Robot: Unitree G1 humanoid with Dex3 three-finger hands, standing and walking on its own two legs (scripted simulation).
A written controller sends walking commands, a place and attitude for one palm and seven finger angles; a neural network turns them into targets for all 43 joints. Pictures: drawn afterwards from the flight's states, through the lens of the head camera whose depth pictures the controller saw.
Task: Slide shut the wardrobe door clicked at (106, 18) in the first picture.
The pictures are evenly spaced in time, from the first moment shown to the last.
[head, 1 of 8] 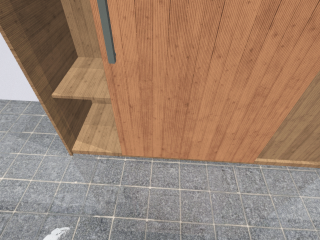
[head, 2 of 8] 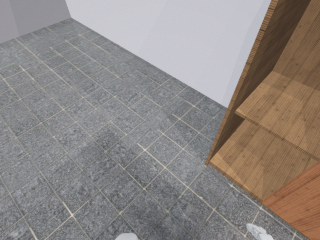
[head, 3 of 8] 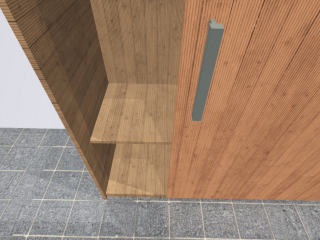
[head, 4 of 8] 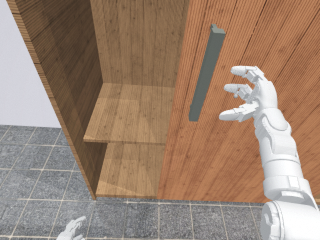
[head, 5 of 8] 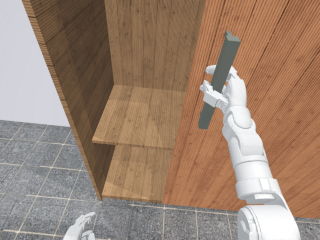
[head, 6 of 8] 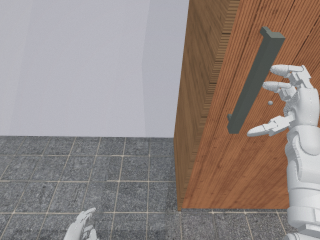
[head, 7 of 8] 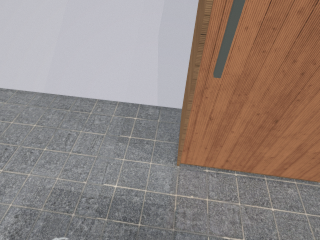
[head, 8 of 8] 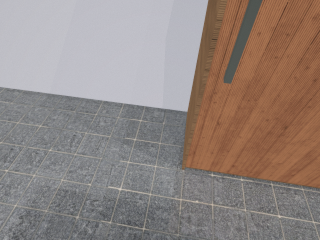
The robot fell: no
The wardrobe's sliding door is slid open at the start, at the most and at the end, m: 0.38 0.38 0.00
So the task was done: yes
